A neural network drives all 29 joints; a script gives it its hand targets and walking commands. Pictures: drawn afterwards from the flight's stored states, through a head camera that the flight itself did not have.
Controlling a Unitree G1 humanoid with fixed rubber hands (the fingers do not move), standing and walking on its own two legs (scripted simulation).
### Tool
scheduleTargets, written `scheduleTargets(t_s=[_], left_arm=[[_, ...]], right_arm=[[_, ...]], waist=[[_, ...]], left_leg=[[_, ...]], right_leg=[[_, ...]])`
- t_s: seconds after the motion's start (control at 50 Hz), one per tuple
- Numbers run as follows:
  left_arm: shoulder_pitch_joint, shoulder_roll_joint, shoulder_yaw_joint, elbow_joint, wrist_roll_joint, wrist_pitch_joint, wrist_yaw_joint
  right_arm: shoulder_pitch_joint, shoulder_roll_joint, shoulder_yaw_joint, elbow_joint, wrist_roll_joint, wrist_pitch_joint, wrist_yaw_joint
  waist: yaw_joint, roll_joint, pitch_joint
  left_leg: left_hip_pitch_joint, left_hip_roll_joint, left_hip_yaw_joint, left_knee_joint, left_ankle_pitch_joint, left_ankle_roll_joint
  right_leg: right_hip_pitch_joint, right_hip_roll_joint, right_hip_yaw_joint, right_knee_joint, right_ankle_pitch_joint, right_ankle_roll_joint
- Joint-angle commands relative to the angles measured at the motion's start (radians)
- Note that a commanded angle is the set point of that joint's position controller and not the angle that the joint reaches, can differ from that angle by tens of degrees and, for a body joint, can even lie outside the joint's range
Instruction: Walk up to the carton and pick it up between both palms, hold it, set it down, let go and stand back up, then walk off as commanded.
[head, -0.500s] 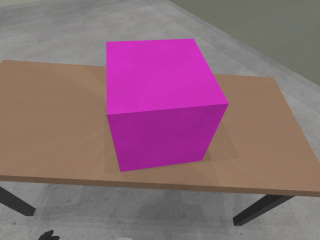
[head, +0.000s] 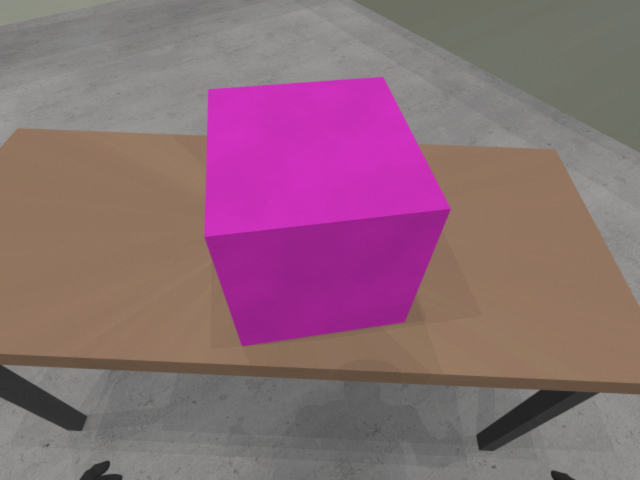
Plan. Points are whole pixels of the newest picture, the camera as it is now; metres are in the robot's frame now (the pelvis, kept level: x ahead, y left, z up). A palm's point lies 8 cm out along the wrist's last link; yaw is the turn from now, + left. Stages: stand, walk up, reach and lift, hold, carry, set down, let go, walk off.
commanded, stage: walk up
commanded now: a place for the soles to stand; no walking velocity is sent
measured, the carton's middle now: (312, 212) +0.48 +0.03 +0.03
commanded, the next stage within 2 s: reach and lift in 0.66 s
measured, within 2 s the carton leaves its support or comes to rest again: neither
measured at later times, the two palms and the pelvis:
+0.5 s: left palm out of the picture +0.10 +0.31 -0.11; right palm out of the picture +0.09 -0.31 -0.10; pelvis +0.01 +0.00 +0.00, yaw +0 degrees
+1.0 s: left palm (104, 428) +0.19 +0.29 -0.07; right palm (595, 478) +0.14 -0.32 -0.07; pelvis +0.00 +0.00 +0.00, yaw -1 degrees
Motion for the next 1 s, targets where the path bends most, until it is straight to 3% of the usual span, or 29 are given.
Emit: scheduleTargets(t_s=[0.0,0.04,0.08,0.3,0.64,0.66,0.68,0.7,0.74,0.8,0.86,0.98], left_arm=[[-0.065,0.203,0.011,-0.036,0.005,-0.020,0.012],[-0.045,0.211,0.012,-0.033,0.014,-0.027,0.011],[-0.049,0.211,0.013,-0.032,0.017,-0.026,0.011],[-0.037,0.200,0.011,-0.021,0.010,-0.027,0.015],[-0.040,0.200,0.012,-0.017,0.016,-0.027,0.014],[-0.391,0.182,0.021,-0.339,0.001,0.173,0.043],[-0.372,0.162,0.011,-0.391,-0.001,0.269,0.061],[-0.330,0.135,0.002,-0.422,0.007,0.340,0.062],[-0.293,0.123,-0.002,-0.497,0.031,0.409,0.056],[-0.208,0.117,0.010,-0.561,0.049,0.455,0.051],[-0.104,0.105,0.038,-0.606,0.068,0.476,0.049],[-0.031,0.079,0.073,-0.658,0.074,0.443,0.054]], right_arm=[[-0.037,-0.214,-0.019,-0.030,0.031,-0.015,-0.008],[-0.031,-0.217,-0.022,-0.025,0.025,-0.014,-0.002],[-0.037,-0.210,-0.021,-0.022,0.024,-0.012,0.001],[-0.034,-0.217,-0.019,-0.003,0.023,-0.019,-0.004],[-0.036,-0.212,-0.019,-0.004,0.020,-0.013,0.000],[-0.387,-0.074,-0.127,0.023,-0.082,-0.164,0.027],[-0.347,-0.124,-0.157,0.028,-0.093,-0.169,0.053],[-0.312,-0.153,-0.177,0.016,-0.093,-0.171,0.071],[-0.256,-0.179,-0.196,-0.024,-0.074,-0.162,0.082],[-0.191,-0.193,-0.165,-0.069,-0.027,-0.145,0.089],[-0.133,-0.201,-0.142,-0.087,0.019,-0.131,0.099],[-0.090,-0.185,-0.115,-0.174,0.067,-0.138,0.114]], waist=[[0.020,-0.002,-0.174],[0.024,0.004,-0.187],[0.024,-0.007,-0.172],[0.027,0.012,-0.238],[0.024,0.011,-0.215],[-0.007,0.022,-0.036],[-0.035,0.054,-0.007],[-0.041,0.053,-0.015],[-0.040,0.021,-0.069],[-0.025,-0.002,-0.125],[-0.008,0.022,-0.168],[0.027,0.015,-0.240]], left_leg=[[0.092,0.064,-0.077,-0.135,0.183,0.055],[0.078,0.054,-0.067,-0.141,0.093,0.063],[0.065,0.047,-0.057,-0.144,0.070,0.060],[0.113,0.070,-0.065,-0.131,0.266,0.059],[0.099,0.066,-0.068,-0.144,0.210,0.062],[-0.075,-0.019,0.145,-0.053,-0.124,-0.048],[-0.148,0.005,0.134,-0.036,-0.187,-0.025],[-0.174,0.023,0.126,-0.019,-0.198,-0.001],[-0.120,0.027,0.132,0.004,-0.145,-0.005],[0.042,0.017,0.127,-0.007,0.017,-0.011],[0.149,0.008,0.111,-0.038,0.179,-0.024],[0.164,-0.016,0.099,-0.086,0.243,-0.038]], right_leg=[[0.114,-0.087,0.115,-0.176,0.098,-0.075],[0.131,-0.085,0.116,-0.193,-0.018,-0.083],[0.124,-0.092,0.127,-0.213,-0.055,-0.088],[0.178,-0.085,0.089,-0.151,0.177,-0.078],[0.147,-0.082,0.094,-0.174,0.104,-0.079],[-0.036,0.072,-0.038,-0.076,-0.094,-0.031],[-0.004,0.076,-0.050,-0.032,-0.144,-0.043],[0.042,0.080,-0.049,-0.005,-0.129,-0.048],[0.077,0.067,-0.041,-0.012,-0.048,-0.051],[0.096,0.075,-0.046,-0.063,0.106,-0.052],[0.147,0.091,-0.037,-0.114,0.259,-0.047],[0.240,0.108,-0.010,-0.174,0.330,-0.034]])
